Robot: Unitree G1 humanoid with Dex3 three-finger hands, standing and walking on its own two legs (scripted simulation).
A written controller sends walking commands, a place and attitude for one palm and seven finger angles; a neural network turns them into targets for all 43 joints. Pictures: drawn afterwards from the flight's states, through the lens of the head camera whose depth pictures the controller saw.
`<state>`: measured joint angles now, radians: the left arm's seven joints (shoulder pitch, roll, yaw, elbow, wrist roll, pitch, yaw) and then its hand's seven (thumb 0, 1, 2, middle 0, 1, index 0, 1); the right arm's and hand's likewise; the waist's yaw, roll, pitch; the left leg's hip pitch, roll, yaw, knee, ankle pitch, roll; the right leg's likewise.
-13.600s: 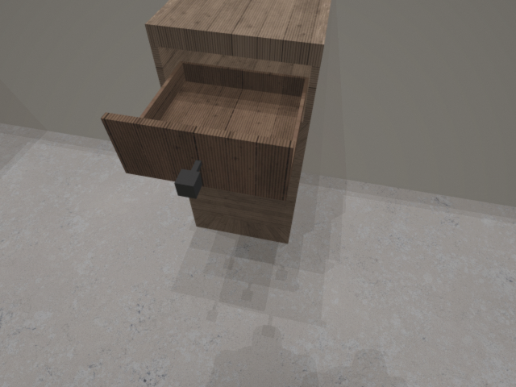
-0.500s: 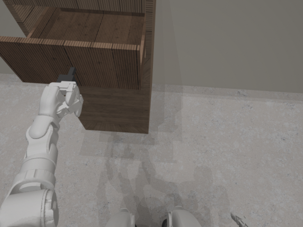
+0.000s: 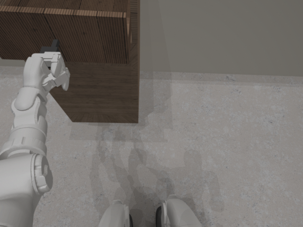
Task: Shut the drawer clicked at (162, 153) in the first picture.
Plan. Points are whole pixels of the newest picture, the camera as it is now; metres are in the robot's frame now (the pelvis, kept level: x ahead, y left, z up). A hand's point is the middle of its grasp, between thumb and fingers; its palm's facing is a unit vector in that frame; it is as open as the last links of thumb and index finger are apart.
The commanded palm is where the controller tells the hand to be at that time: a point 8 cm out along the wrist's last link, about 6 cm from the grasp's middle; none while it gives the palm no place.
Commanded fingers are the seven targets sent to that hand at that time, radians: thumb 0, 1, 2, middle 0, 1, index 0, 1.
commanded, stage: push the drawer shut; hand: left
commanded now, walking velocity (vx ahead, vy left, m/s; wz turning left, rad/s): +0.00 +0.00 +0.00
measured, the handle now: (53, 52) +0.56 +0.23 +0.07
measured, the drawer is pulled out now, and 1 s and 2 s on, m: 0.10 0.00 0.00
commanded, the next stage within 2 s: pull the fist back off the drawer in 1.00 s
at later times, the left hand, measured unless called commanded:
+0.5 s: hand (70, 55) +0.55 +0.19 +0.07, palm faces -0.06 -1.00 -0.03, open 3.5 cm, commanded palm +0.55 +0.23 +0.07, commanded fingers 0.00 0.90 0.90 -1.40 -1.60 -1.40 -1.60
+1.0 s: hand (72, 44) +0.59 +0.18 +0.07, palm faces -0.06 -1.00 -0.02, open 3.6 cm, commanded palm +0.61 +0.21 +0.07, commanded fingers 0.00 0.90 0.90 -1.40 -1.60 -1.40 -1.60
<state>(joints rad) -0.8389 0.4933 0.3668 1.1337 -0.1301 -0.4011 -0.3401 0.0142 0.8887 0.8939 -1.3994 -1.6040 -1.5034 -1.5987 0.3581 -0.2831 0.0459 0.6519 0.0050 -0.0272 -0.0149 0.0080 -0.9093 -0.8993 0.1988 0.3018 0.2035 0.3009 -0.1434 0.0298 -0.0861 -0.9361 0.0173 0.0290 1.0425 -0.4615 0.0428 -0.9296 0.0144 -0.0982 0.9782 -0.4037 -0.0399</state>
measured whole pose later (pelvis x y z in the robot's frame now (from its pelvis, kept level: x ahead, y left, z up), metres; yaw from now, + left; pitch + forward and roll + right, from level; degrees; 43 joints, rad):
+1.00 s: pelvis +0.01 +0.01 -0.01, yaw -1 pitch +28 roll -6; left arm -1.24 0.70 0.42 1.38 0.03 -0.31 -0.28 0.01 0.89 0.90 -1.45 -1.60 -1.56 -1.60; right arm 0.44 -0.27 0.09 0.64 -0.05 0.05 0.01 0.00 -0.91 -0.90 0.20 0.30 0.20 0.30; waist -0.27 0.06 -0.08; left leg -1.12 0.03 -0.01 1.12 -0.49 0.05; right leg -1.08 0.03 -0.13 0.99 -0.40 -0.03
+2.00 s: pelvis +0.05 +0.02 +0.01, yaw -2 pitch +25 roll -4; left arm -0.81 0.51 0.42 0.96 -0.09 -0.33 -0.28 0.01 0.89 0.89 -1.40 -1.60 -1.41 -1.60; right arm 0.41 -0.27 0.03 0.58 -0.02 0.08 0.04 0.00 -0.91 -0.90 0.20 0.30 0.20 0.30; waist -0.18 0.05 -0.11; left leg -0.92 0.03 0.04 0.99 -0.50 0.06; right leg -0.90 0.04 -0.07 0.87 -0.41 -0.01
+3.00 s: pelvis +0.04 +0.00 +0.08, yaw +0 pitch -4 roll -1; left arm 0.41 0.32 0.24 -0.32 -0.07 -0.06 0.08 0.01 0.89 0.90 -1.40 -1.60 -1.41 -1.60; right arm 0.18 -0.23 0.04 0.61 0.02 -0.03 -0.05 0.01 -0.91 -0.90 0.20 0.30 0.20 0.30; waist 0.04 0.09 0.00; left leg -0.08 -0.02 0.02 0.41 -0.27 0.04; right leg -0.10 0.02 -0.04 0.39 -0.23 -0.02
